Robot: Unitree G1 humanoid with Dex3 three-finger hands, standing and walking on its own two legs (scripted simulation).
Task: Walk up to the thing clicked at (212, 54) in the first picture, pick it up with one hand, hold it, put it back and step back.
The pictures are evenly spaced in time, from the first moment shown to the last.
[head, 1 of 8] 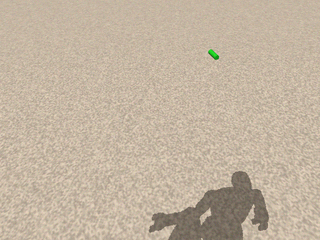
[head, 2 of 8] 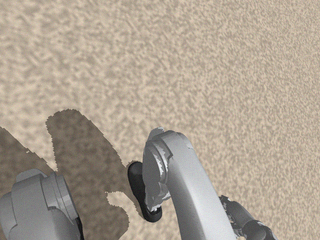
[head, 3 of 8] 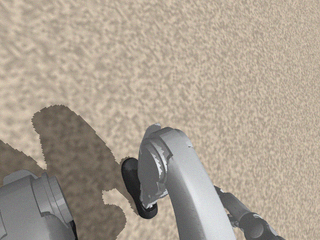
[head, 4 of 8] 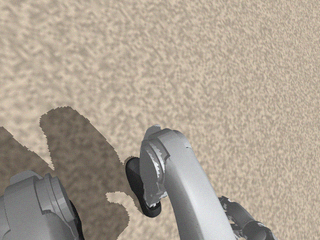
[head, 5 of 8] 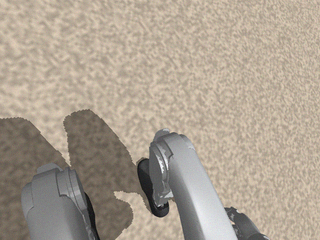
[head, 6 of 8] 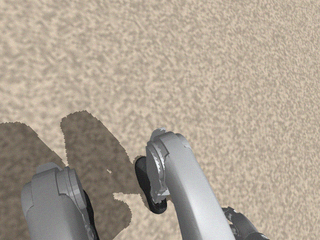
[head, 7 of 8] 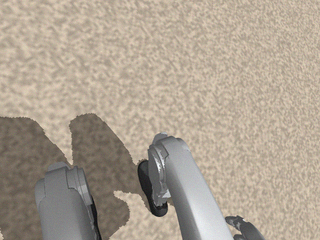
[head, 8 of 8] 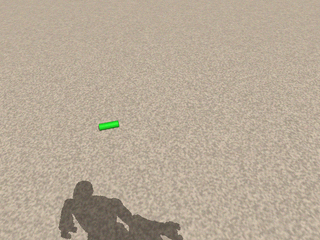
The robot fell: no
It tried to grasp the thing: no
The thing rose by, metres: 0.00
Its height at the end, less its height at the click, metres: +0.00
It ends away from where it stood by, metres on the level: 0.00
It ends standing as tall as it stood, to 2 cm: yes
